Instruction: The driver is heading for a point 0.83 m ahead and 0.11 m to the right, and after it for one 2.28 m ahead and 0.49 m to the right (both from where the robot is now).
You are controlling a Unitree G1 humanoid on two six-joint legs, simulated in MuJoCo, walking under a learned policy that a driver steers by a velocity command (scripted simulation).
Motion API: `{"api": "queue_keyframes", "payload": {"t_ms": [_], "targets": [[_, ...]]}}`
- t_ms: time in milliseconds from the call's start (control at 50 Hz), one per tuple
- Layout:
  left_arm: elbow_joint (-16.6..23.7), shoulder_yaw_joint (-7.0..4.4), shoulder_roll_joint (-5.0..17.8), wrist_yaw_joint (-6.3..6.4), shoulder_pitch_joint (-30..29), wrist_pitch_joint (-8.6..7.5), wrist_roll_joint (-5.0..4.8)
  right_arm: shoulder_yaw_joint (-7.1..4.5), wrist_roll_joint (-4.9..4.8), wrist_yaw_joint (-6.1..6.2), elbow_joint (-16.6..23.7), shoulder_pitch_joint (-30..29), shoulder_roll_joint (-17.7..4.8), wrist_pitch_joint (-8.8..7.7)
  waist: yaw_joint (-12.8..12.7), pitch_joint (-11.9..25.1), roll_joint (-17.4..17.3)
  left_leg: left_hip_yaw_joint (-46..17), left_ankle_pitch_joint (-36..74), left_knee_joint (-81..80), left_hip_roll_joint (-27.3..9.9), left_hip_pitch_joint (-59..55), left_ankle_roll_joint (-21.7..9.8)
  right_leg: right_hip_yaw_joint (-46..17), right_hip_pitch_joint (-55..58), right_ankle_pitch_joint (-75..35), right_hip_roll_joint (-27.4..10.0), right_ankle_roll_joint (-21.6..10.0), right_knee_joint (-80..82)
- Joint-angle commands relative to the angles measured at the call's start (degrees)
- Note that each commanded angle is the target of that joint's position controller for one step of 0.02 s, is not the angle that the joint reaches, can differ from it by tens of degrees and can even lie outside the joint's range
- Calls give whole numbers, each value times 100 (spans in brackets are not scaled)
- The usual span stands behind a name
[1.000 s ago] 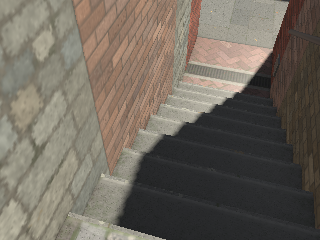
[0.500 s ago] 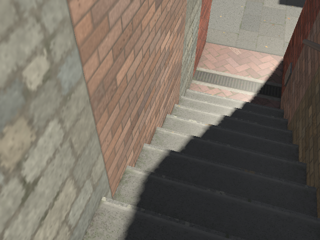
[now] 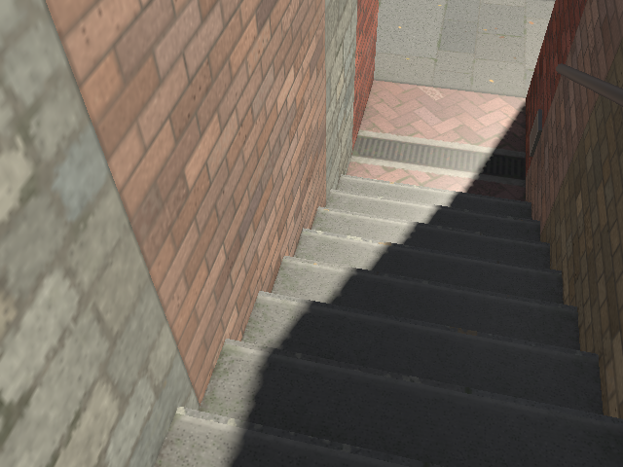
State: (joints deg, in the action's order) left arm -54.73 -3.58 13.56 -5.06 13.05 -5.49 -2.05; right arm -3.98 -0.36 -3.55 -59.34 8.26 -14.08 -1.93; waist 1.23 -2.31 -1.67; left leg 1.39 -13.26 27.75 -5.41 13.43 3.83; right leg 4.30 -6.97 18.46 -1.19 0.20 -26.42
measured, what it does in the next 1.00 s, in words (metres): walks ahead: right foot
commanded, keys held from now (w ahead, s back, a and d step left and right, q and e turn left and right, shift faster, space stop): no key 0.16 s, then w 0.84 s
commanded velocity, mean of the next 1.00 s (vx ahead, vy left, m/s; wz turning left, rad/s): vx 0.31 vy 0.00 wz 0.00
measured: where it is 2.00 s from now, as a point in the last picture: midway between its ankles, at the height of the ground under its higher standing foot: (354, 410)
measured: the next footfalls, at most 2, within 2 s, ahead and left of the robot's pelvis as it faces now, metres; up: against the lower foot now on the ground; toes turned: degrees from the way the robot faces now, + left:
right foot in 0.74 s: +0.20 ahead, -0.10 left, +0.00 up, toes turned -1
left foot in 1.26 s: +0.50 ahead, +0.14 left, -0.16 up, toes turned +2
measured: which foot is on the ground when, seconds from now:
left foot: down 0.00-0.74, up 0.76-1.00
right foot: down 0.00-0.44, up 0.46-0.72, down 0.74-1.00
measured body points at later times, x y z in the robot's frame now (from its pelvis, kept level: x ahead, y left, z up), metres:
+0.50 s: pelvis +0.07 +0.02 +0.00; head +0.08 +0.02 +0.45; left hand +0.13 +0.30 -0.13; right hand +0.14 -0.25 -0.14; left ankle +0.03 +0.14 -0.74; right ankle -0.02 -0.10 -0.69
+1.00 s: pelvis +0.23 -0.02 -0.03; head +0.24 -0.02 +0.42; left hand +0.18 +0.23 -0.16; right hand +0.42 -0.26 -0.13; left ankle +0.33 +0.12 -0.68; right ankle +0.16 -0.10 -0.74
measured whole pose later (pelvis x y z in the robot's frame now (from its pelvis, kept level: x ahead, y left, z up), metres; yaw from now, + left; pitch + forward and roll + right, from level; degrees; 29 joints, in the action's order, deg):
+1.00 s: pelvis +0.23 -0.02 -0.03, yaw -1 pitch +1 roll +0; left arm -51.6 -1.2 13.6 -0.1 29.7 -6.8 4.5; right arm -2.7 7.7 -2.1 -48.6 4.0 -13.9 -1.4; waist -4.6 1.1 -0.3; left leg -2.9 5.3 59.7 -1.2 40.4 -1.6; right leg 1.5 -13.2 28.2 3.2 -4.6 -40.3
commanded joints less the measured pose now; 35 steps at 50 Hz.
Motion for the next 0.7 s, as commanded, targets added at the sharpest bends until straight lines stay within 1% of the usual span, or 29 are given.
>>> {"api": "queue_keyframes", "payload": {"t_ms": [20, 160, 180, 200, 220, 240, 260, 280, 300, 320, 340, 360, 380, 400, 420, 440, 460, 480, 500, 520, 540, 560, 580, 600, 620, 640, 660, 680, 700], "targets": [[209, -189, 748, 17, 271, -44, -3, -78, -16, 18, 223, -154, -561, -72, -61, 259, 190, 225, 991, -190, 133, 102, -204, -168, 214, -2414, -141, -24, 257], [238, -233, 819, 55, 273, -38, 17, -58, -8, 41, 160, -335, -631, -66, -41, 230, 118, 213, 1091, -133, 104, -43, -181, -136, 59, -2178, -102, -14, 260], [198, -226, 776, 57, 369, -19, 19, -46, -6, 38, 85, -231, -605, -40, -34, 216, 108, 195, 713, -248, 88, -87, -178, -163, 49, -1692, -124, -21, 409], [177, -249, 802, 70, 460, 6, 40, -51, 21, 46, 38, -171, -630, -6, -47, 45, 116, 173, 231, -343, 91, -36, -205, -224, -25, -941, -154, -74, 590], [194, -338, 989, 114, 528, 23, 108, -99, 87, 77, 47, -196, -765, 15, -90, -106, 155, 183, -336, -324, 129, 82, -295, -314, -90, 62, -203, -217, 733], [235, -422, 1163, 179, 541, 19, 208, -155, 158, 118, 125, -324, -859, 4, -160, -218, 307, 227, -958, -180, 199, 250, -378, -529, -150, 910, -348, -459, 918], [274, -459, 1186, 251, 590, -8, 287, -161, 206, 151, 222, -521, -783, -27, -250, -336, 496, 296, -1164, 48, 275, 513, -451, -906, -110, 1469, -626, -740, 1182], [342, -464, 1153, 355, 583, -69, 319, -150, 240, 192, 353, -793, -635, -97, -334, -450, 684, 375, -967, 317, 344, 786, -527, -1346, 20, 1723, -1008, -1040, 1440], [359, -439, 1060, 461, 654, -103, 311, -139, 255, 235, 435, -962, -521, -172, -398, -572, 794, 334, -740, 482, 348, 1086, -637, -1755, 271, 1767, -1443, -1312, 1613], [391, -360, 884, 548, 730, -104, 274, -115, 232, 267, 523, -1081, -425, -239, -420, -633, 801, 233, -660, 484, 319, 1189, -768, -1996, 421, 1575, -1752, -1476, 1724], [523, -286, 772, 626, 623, -92, 235, -98, 252, 284, 582, -1084, -373, -311, -340, -583, 808, 242, -630, 444, 357, 869, -885, -1909, 293, 1181, -1773, -1431, 1682], [696, -245, 794, 627, 358, -57, 193, -89, 298, 314, 592, -872, -307, -385, -106, -519, 866, 288, -547, 248, 420, 139, -1004, -1590, -103, 817, -1604, -1319, 1592], [835, -247, 878, 623, 22, -13, 189, -122, 331, 310, 501, -481, -400, -478, 129, -318, 738, 311, -339, 36, 487, -595, -1109, -1252, -380, 647, -1336, -1167, 1287], [994, -250, 899, 620, -242, 9, 293, -187, 359, 312, 337, 43, -544, -536, 385, -191, 541, 148, -97, -27, 412, -1092, -1226, -831, -611, 301, -990, -948, 674], [1241, -219, 674, 642, -388, -18, 356, -272, 398, 349, 84, 649, -877, -583, 543, 111, -358, -775, 517, -395, -164, -1872, -1616, -193, -1219, 79, -282, -444, -700], [994, -159, 646, 613, -292, 93, 328, -340, 276, 415, -405, 2275, -1275, -372, 775, 350, -149, -2114, 1930, -701, -1115, -3240, -1882, 179, -2871, -261, 497, -140, -2182], [1060, -131, 402, 633, -356, 132, 393, -374, 308, 433, -522, 2651, -1562, -321, 1018, 158, -606, -2745, 3561, -827, -1825, -3495, -2209, -501, -3915, 1723, 313, -199, -3485], [1021, -112, 413, 635, -490, 144, 399, -376, 362, 436, -359, 2431, -1519, -329, 881, -12, -83, -2403, 3846, -769, -1919, -3263, -2194, -1269, -4219, 1601, -32, -280, -3840], [984, -106, 468, 603, -416, 158, 311, -317, 364, 438, -204, 1915, -1274, -308, 626, -16, 41, -1935, 3583, -882, -1757, -2906, -2015, -1369, -4024, 1234, -234, -315, -3659], [1020, -98, 514, 568, -363, 186, 297, -230, 316, 427, -26, 1360, -962, -286, 316, -135, -117, -1554, 3071, -1196, -1546, -2278, -1788, -1223, -3620, 801, -419, -299, -3175], [1161, -75, 534, 525, -519, 232, 334, -173, 245, 416, 120, 887, -785, -290, 109, -213, -359, -1245, 2510, -1553, -1257, -1606, -1609, -1014, -3030, 411, -472, -240, -2585], [1264, -22, 423, 433, -683, 291, 405, -136, 199, 418, 165, 747, -709, -284, 67, -219, -535, -1019, 2569, -1793, -984, -1179, -1529, -653, -2541, 98, -232, -189, -2354], [1325, 18, 358, 356, -685, 344, 437, -151, 150, 407, 192, 626, -796, -287, -67, -208, -677, -741, 2441, -1896, -836, -914, -1442, -533, -2183, -240, -165, -201, -2058], [1226, 77, 235, 283, -401, 412, 546, -186, 117, 374, 163, 566, -813, -290, -181, -5, -784, -359, 2764, -1800, -694, -664, -1349, -369, -1597, -573, -65, -171, -2122], [1209, 77, 270, 235, -275, 420, 466, -190, 128, 351, 224, 487, -775, -295, -257, 30, -836, -78, 2755, -1817, -537, -382, -1162, -330, -1192, -918, -30, -209, -1818], [1100, 37, 352, 223, -119, 410, 433, -172, 152, 347, 323, 307, -721, -321, -339, 168, -771, 171, 2825, -1683, -393, 45, -1060, -97, -486, -1611, 182, -194, -1983], [798, 134, 182, 187, 1026, 200, 473, -9, 1116, 209, 207, 439, -686, -417, -633, -274, -261, 191, 740, -1404, -693, 1463, -1125, -738, 66, -1399, -145, -198, -2916], [677, 2, 475, 234, 1794, 95, 451, -92, 1124, 211, 391, -42, -880, -478, -1040, -225, -345, 225, 603, -960, -739, 1966, -1253, -445, 512, -961, 51, -169, -3302], [663, -135, 778, 280, 2126, -16, 558, -98, 980, 172, 554, -436, -1002, -516, -1302, -98, -136, 366, 709, 2, -593, 2359, -1239, -240, 1076, -604, 177, -109, -3110]]}}
Keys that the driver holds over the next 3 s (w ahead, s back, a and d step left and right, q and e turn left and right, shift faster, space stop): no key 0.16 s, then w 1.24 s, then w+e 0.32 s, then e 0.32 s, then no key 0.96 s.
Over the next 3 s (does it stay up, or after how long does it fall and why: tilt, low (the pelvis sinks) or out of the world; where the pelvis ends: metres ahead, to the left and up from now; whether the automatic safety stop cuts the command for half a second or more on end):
stays up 0.78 -0.09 -0.32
